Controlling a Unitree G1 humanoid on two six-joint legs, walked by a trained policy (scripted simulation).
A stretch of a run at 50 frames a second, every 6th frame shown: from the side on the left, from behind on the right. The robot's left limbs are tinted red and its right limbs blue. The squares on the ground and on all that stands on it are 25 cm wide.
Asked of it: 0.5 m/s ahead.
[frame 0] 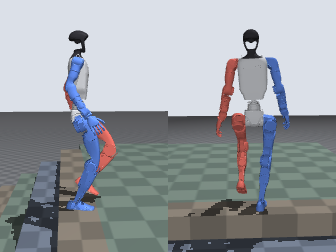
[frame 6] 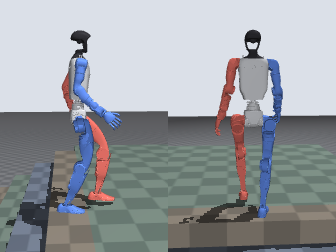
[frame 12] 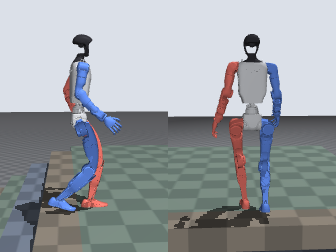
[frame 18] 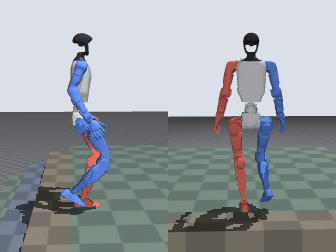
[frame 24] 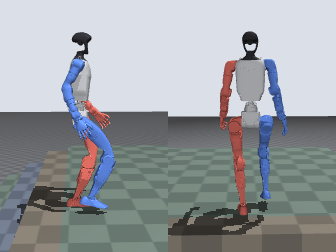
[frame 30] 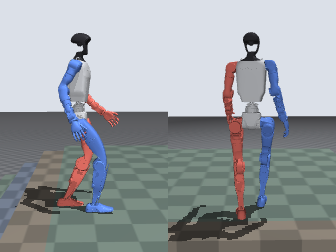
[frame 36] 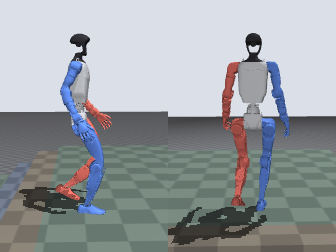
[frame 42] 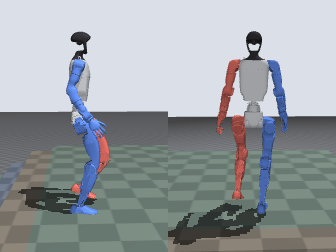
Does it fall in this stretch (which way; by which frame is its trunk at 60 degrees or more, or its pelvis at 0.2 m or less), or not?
no
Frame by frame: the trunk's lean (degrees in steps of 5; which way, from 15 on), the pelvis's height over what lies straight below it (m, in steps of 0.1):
0: 5, 0.8
6: 0, 0.8
12: 5, 0.7
18: 5, 0.8
24: 0, 0.8
30: 0, 0.8
36: 0, 0.8
42: 0, 0.8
